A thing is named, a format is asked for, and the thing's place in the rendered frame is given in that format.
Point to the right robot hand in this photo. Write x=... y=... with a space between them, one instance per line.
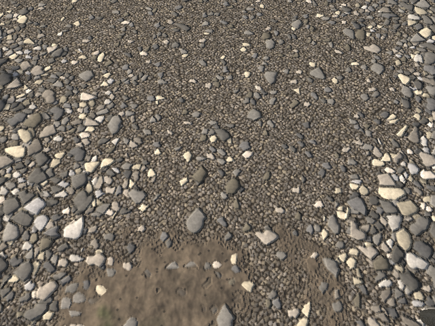
x=428 y=317

